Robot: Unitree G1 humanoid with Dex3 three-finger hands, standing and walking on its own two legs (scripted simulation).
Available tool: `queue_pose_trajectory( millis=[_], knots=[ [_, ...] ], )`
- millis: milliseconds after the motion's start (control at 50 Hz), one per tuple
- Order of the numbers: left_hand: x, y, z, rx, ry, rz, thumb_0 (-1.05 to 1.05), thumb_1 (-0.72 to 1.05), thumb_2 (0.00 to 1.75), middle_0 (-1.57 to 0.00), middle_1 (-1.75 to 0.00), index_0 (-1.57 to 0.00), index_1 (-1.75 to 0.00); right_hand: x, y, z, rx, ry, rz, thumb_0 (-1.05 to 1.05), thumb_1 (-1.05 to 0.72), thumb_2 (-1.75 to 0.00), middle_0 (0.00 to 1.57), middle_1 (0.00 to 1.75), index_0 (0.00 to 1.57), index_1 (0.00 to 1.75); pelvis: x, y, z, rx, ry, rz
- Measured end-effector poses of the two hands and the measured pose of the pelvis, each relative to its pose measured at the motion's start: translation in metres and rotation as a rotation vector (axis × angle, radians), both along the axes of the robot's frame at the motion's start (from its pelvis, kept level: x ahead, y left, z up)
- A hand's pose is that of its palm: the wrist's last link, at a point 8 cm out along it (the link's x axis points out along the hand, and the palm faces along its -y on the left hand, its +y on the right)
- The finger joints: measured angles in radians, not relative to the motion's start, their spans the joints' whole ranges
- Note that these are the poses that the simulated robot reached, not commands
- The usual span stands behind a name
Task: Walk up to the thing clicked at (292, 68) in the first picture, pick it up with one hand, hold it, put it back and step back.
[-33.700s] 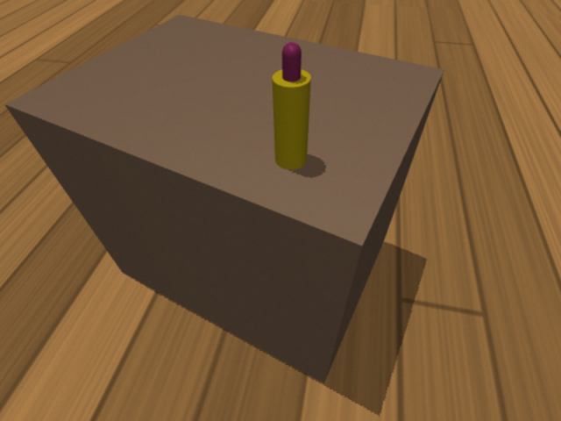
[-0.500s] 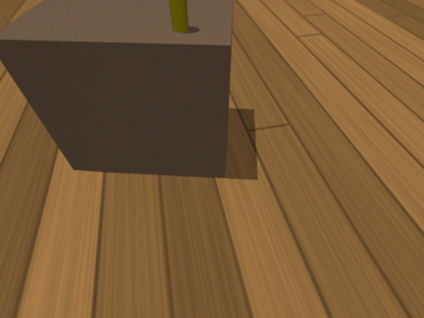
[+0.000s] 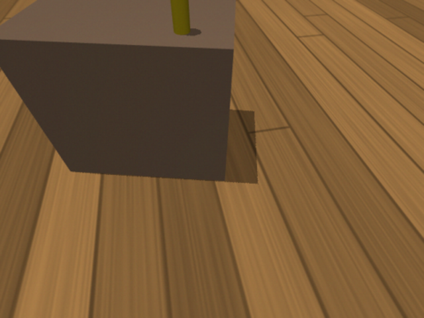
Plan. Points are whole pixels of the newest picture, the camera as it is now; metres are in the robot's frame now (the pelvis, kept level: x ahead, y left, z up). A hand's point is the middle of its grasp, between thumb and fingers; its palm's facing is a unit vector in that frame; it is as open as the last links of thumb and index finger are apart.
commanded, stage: step back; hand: left
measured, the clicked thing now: out of the picture +1.11 +0.18 +0.15
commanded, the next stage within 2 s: stand in 0.22 s
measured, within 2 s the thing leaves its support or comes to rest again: neither
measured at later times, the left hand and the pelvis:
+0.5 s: hand out of the picture +0.09 +0.25 -0.14, palm faces -0.03 -0.94 -0.34, open 7.4 cm; pelvis -0.01 +0.00 +0.01, yaw +0 degrees
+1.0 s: hand out of the picture +0.05 +0.24 -0.14, palm faces -0.03 -0.93 -0.35, open 7.4 cm; pelvis -0.02 -0.01 +0.01, yaw +0 degrees
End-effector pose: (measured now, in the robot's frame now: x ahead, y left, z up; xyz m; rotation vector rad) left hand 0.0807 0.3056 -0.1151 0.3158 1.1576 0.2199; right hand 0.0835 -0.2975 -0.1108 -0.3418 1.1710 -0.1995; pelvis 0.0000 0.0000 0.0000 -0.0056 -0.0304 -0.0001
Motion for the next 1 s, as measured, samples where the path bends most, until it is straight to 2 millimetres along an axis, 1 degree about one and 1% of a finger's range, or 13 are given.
queue_pose_trajectory(
  millis=[80,160,220,300,400,520,760,860,1000],
  knots=[
    [0.013,0.002,0.004,0.013,-0.016,-0.01,0.01,0.91,0.89,-0.2,-0.3,-0.2,-0.3,0.012,0.003,-0.001,0.008,-0.02,-0.002,0.01,-0.9,-0.89,0.2,0.3,0.2,0.3,0.002,0.001,0.0,0.003,-0.001,-0.002],
    [0.021,0.002,0.009,0.02,-0.027,-0.021,0.01,0.91,0.89,-0.2,-0.3,-0.2,-0.3,0.021,0.006,0.0,0.018,-0.033,0.0,0.01,-0.9,-0.89,0.2,0.3,0.2,0.3,0.002,0.002,0.002,0.003,-0.002,-0.004],
    [0.023,0.002,0.011,0.022,-0.028,-0.026,0.01,0.91,0.89,-0.2,-0.3,-0.2,-0.3,0.025,0.007,0.001,0.024,-0.039,0.001,0.01,-0.9,-0.89,0.2,0.3,0.2,0.3,0.003,0.002,0.003,0.004,-0.002,-0.007],
    [0.021,-0.001,0.012,0.012,-0.006,-0.016,0.01,0.91,0.89,-0.2,-0.3,-0.2,-0.3,0.024,0.009,0.003,0.036,-0.041,-0.004,0.01,-0.9,-0.89,0.2,0.3,0.2,0.3,0.002,0.002,0.008,0.008,-0.007,-0.009],
    [0.013,-0.009,0.012,-0.004,0.02,-0.019,0.01,0.91,0.89,-0.2,-0.3,-0.2,-0.3,0.015,0.006,0.006,0.039,-0.03,-0.013,0.01,-0.9,-0.89,0.2,0.3,0.2,0.3,-0.002,0.0,0.012,0.01,-0.012,-0.009],
    [-0.001,-0.016,0.011,-0.015,0.046,-0.02,0.01,0.91,0.89,-0.2,-0.3,-0.2,-0.3,-0.002,0.0,0.006,0.037,0.001,-0.026,0.01,-0.9,-0.89,0.2,0.3,0.2,0.3,-0.008,-0.003,0.014,0.01,-0.014,-0.008],
    [-0.026,-0.02,0.011,-0.011,0.084,-0.01,0.01,0.91,0.89,-0.2,-0.3,-0.2,-0.3,-0.036,-0.009,0.002,0.035,0.059,-0.044,0.01,-0.9,-0.89,0.2,0.3,0.2,0.3,-0.018,-0.009,0.015,0.009,-0.013,-0.009],
    [-0.032,-0.019,0.013,-0.004,0.089,-0.006,0.01,0.91,0.89,-0.2,-0.3,-0.2,-0.3,-0.045,-0.011,0.0,0.038,0.073,-0.044,0.01,-0.9,-0.89,0.2,0.3,0.2,0.3,-0.02,-0.011,0.015,0.01,-0.012,-0.007],
    [-0.036,-0.02,0.012,0.0,0.099,-0.007,0.01,0.91,0.89,-0.2,-0.3,-0.2,-0.3,-0.051,-0.012,-0.001,0.041,0.092,-0.041,0.01,-0.9,-0.89,0.2,0.3,0.2,0.3,-0.02,-0.013,0.014,0.007,-0.003,-0.005]
  ],
)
